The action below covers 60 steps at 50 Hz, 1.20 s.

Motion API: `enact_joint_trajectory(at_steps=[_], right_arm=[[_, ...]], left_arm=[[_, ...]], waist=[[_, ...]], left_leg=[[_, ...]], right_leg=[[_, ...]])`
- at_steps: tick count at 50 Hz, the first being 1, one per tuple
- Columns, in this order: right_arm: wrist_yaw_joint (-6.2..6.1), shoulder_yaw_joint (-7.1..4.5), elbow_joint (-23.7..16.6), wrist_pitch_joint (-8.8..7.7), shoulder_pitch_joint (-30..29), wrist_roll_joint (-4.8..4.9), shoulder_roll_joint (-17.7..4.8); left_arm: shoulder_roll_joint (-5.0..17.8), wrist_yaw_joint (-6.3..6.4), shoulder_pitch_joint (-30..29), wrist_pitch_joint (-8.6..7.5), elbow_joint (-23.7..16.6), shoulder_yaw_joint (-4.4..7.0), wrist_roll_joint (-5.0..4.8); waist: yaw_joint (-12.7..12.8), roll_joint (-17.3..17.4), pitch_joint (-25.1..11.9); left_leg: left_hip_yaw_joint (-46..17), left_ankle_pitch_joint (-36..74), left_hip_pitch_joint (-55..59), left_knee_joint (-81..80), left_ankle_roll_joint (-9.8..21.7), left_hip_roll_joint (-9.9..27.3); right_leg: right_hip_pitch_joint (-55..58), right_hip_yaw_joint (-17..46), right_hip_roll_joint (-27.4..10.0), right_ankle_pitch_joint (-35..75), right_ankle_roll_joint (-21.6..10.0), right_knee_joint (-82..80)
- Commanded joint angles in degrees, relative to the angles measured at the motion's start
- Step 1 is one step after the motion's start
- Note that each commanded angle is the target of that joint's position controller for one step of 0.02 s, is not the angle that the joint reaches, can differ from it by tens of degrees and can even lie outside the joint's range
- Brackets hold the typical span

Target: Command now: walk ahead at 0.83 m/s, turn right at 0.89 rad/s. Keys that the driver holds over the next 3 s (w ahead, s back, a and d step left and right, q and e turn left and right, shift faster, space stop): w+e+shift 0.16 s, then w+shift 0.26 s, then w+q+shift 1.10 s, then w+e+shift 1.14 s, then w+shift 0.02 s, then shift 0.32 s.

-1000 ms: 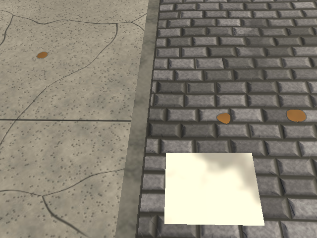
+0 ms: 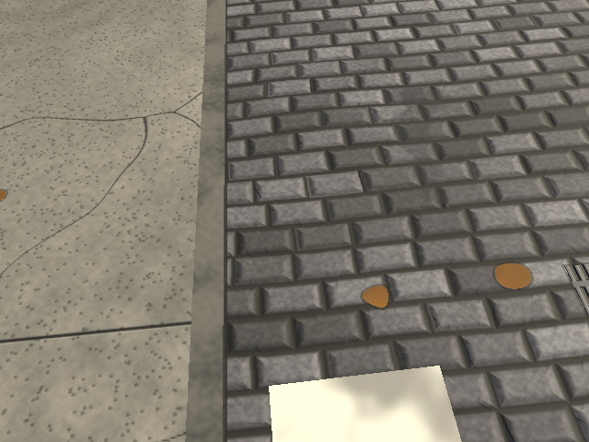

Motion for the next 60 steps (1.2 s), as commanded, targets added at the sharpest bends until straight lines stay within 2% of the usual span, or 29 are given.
enact_joint_trajectory(at_steps=[1,6,8,10,12,13,14,15,16,17,20,23,26,30,32,33,34,35,37,41,45,48,51,54,55,56,57,58,60], right_arm=[[0.66,-0.52,-6.8,-0.07,-8.6,-0.14,-5.8],[0.95,1.35,-11.7,-0.31,-18.9,1.92,-3.1],[0.39,1.01,-12.1,-0.53,-17.5,2.48,-4.3],[-1.03,-0.55,-8.2,-0.75,-5.1,2.52,-7.8],[-3.71,-3.03,-1.8,-0.8,19.4,2.37,-11.3],[-4.36,-4.35,-0.2,-1.47,26.6,-0.17,-16.4],[-3.22,-4.32,-0.4,-1.63,19.4,0.01,-16.8],[-2.6,-3.75,-2.2,-1.55,9.5,0.83,-11.1],[-2.21,-3.1,-2.1,-1.63,6.9,1.41,-7.1],[-2.14,-2.61,-0.9,-1.78,7.1,1.15,-5.3],[-2.08,-1.21,4.1,-3.32,10.7,1.62,-2.2],[-2.07,-1.34,5.9,-4.43,12.3,2.76,-3.7],[-1.75,-1.93,5.2,-4.84,10.9,3.53,-5.4],[-1.34,-3.1,6.7,-4.54,15.3,4.06,-10.3],[-1.48,-3.48,7.7,-3.76,16.6,3.67,-11.9],[-1.43,-3.12,7.3,-3.79,15.6,3.64,-10.3],[-1.6,-1.06,4.8,-4.0,17.5,3.9,-0.1],[-1.66,-1.04,2.3,-3.66,19.4,6.17,-0.5],[-1.53,-1.58,2.4,-2.32,10.4,4.37,-3.0],[0.39,-1.39,1.6,1.17,6.9,2.68,0.7],[1.94,-0.39,-3.4,2.27,-3.0,2.41,1.7],[3.09,0.41,-5.9,2.13,-9.6,2.56,0.7],[3.16,0.42,-5.5,1.85,-9.6,2.65,-1.0],[1.47,-2.27,1.2,1.65,14.1,2.81,-6.9],[-0.01,-4.03,4.5,1.7,22.5,3.0,-9.5],[-1.34,-5.34,4.6,2.44,17.3,3.96,-13.6],[-1.32,-6.45,1.5,3.2,13.8,2.15,-19.7],[-1.84,-6.53,0.0,3.27,13.8,2.41,-17.0],[-2.48,-5.2,1.7,1.98,10.5,2.87,-11.2]], left_arm=[[10.0,0.67,2.1,-2.19,-2.0,2.29,-0.51],[11.4,1.19,3.3,-3.51,-0.6,3.29,-0.64],[12.2,1.42,1.8,-3.86,-0.4,3.49,-1.15],[13.8,1.33,0.5,-4.29,0.3,3.7,-0.84],[11.8,1.28,-2.4,-4.79,1.1,3.07,0.84],[2.0,1.2,0.0,-5.38,-0.9,0.74,-0.15],[0.0,0.22,4.6,-5.54,-2.5,-0.72,-1.4],[3.4,0.54,0.9,-4.64,-1.4,-0.47,-0.14],[5.2,0.04,-2.7,-4.11,-1.2,-0.33,0.96],[5.3,-0.51,-6.2,-3.71,-1.9,-0.34,1.72],[1.6,-1.75,-10.0,-2.49,-4.8,-1.75,2.31],[1.8,-2.1,-17.8,-2.17,-9.1,-2.75,2.91],[1.0,-3.61,-25.1,-2.99,-11.6,-4.38,2.09],[3.7,-2.46,-24.8,-3.31,-10.4,-3.35,1.65],[6.6,-0.55,-10.2,-3.8,-5.9,-1.41,2.37],[9.6,0.8,-0.4,-4.02,-3.6,0.05,3.2],[14.9,1.9,7.1,-4.44,-2.9,1.5,5.08],[16.2,1.71,5.7,-3.73,-3.5,1.92,4.04],[6.5,1.4,-4.5,-4.06,-3.7,0.45,2.71],[1.1,1.18,-4.0,-5.76,0.2,-0.7,1.25],[0.1,1.05,-4.2,-7.12,2.5,-0.86,0.69],[2.6,1.72,-3.5,-7.31,3.4,-0.43,0.76],[7.1,2.72,0.1,-6.41,3.8,0.33,0.86],[12.1,3.79,-4.5,-3.27,1.4,1.91,1.77],[11.5,3.12,-5.3,-2.66,1.0,2.01,2.18],[3.0,1.89,-6.3,-3.28,-0.8,-0.04,2.81],[3.3,1.75,-2.4,-4.59,-8.0,-0.64,1.17],[5.7,1.9,-7.1,-6.21,-8.6,-0.98,1.79],[5.8,2.08,-10.2,-6.55,-8.0,-1.31,2.24]], waist=[[0.4,-5.3,6.8],[2.7,-7.3,8.2],[1.4,-8.0,6.4],[-3.8,-7.6,-1.9],[-16.3,-5.5,-12.8],[-15.0,11.9,-18.8],[-7.3,22.2,-19.5],[-5.2,12.0,-9.6],[-4.9,3.0,-5.6],[-4.7,-0.6,-3.1],[-2.0,2.3,2.6],[-0.6,1.3,7.3],[-0.8,-0.8,8.5],[-1.0,-0.7,4.8],[5.8,-0.9,-5.7],[10.5,-1.0,-10.9],[9.2,-15.2,-18.8],[6.6,-20.4,-23.9],[3.5,-8.0,-6.0],[-1.4,-7.4,1.1],[-2.9,-6.8,5.3],[-3.0,-3.9,7.9],[-4.3,-5.2,5.3],[-16.9,-8.5,-7.2],[-19.1,-4.4,-10.1],[-12.6,10.1,-3.6],[-7.0,14.2,-14.7],[-9.1,2.6,-13.3],[-3.6,-8.4,0.1]], left_leg=[[0.9,4.4,-17.8,-3.7,-1.9,0.1],[2.2,14.4,-7.2,-23.4,-2.0,-2.6],[1.5,17.5,1.5,-28.1,-0.2,-3.6],[2.9,13.2,17.4,-28.4,2.0,-7.2],[1.4,3.6,43.3,-25.8,3.5,-3.0],[-23.4,-27.9,53.0,-34.2,7.3,11.8],[-54.5,-37.2,49.3,-51.6,10.4,18.7],[-49.5,-38.1,40.2,-51.3,11.9,17.5],[-40.2,-29.2,32.6,-49.6,12.6,15.7],[-33.3,-21.2,27.4,-49.4,12.2,13.2],[-23.1,-12.9,19.3,-52.7,12.2,10.4],[-18.2,-6.8,17.6,-58.1,14.0,10.1],[-8.7,5.3,7.4,-63.0,12.2,5.0],[-7.8,32.1,18.6,-56.7,11.4,7.0],[-5.2,46.8,20.3,-32.9,9.6,4.3],[-4.8,36.6,9.6,-16.6,8.7,1.2],[-3.3,-4.4,-4.5,6.3,8.0,-4.1],[-5.6,-7.3,-11.5,17.3,8.7,-6.0],[-4.4,3.6,-16.3,16.1,8.5,0.3],[-3.8,4.9,-13.3,11.7,6.8,4.1],[0.1,14.7,-16.3,4.0,6.6,3.7],[6.1,21.2,-10.2,-11.7,8.7,1.3],[12.5,20.6,-0.5,-19.6,11.5,-5.2],[9.2,11.3,24.6,-20.9,15.3,-9.5],[4.6,7.2,37.6,-24.5,17.0,-9.4],[-9.3,9.8,40.8,-25.8,19.0,-1.8],[-40.6,3.3,56.4,-37.3,31.1,8.8],[-48.3,-7.1,53.5,-47.5,29.8,11.5],[-39.8,-1.7,33.9,-50.4,25.0,7.9]], right_leg=[[4.9,19.8,-11.9,3.2,-10.5,-16.7],[-2.1,17.9,-10.1,22.5,-8.6,-16.9],[-1.8,18.8,-11.8,32.3,-6.7,-15.9],[1.2,15.9,-10.9,55.1,-3.7,-4.2],[-9.8,12.6,-6.8,52.2,-2.0,26.3],[-24.1,9.3,1.1,13.5,-0.8,51.4],[-31.8,9.8,3.7,-4.4,-1.3,57.7],[-34.3,7.3,-1.8,1.8,-1.8,59.2],[-32.7,5.6,-4.4,6.1,-1.4,56.4],[-31.5,5.0,-5.6,6.0,-1.2,53.6],[-32.8,7.1,-7.4,3.6,0.1,47.4],[-39.5,4.6,-10.1,8.7,2.1,38.6],[-23.2,-2.5,-9.9,19.0,4.1,18.3],[-13.2,-5.0,-6.0,18.9,3.6,10.4],[4.4,-6.1,-2.2,11.1,2.8,8.2],[18.7,-1.4,-8.3,6.7,2.4,9.8],[30.5,22.1,-26.8,-17.4,1.1,4.8],[28.2,46.2,-33.4,-27.2,-1.6,-9.5],[13.1,27.8,-27.5,-15.6,-1.4,-8.6],[1.9,6.4,-21.9,9.7,1.3,-11.7],[-0.1,-8.4,-18.6,23.7,2.6,-15.8],[-0.2,-16.5,-16.0,32.0,3.9,-18.7],[7.0,-19.6,-16.8,67.4,5.5,-10.9],[5.3,-17.1,-20.0,81.2,4.4,21.3],[-4.3,-16.6,-16.5,59.0,4.5,41.6],[-23.5,-15.1,-5.4,-1.9,6.1,63.8],[-43.0,-3.2,-1.6,-9.2,7.9,75.8],[-47.1,2.9,-5.2,-4.3,7.1,71.7],[-41.6,2.7,-9.6,0.0,7.4,59.3]])
Next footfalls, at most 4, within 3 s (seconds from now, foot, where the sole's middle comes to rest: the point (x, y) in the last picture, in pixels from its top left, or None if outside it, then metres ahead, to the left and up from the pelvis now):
0.24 left None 0.42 0.09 -0.77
0.66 right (444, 350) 0.71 -0.27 -0.77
1.10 left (367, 217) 1.14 -0.11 -0.77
1.52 right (362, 119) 1.59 -0.11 -0.77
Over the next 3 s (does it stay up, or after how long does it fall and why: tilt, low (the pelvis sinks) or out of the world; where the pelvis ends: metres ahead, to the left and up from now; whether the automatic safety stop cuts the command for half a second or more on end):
stays up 2.49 0.30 0.01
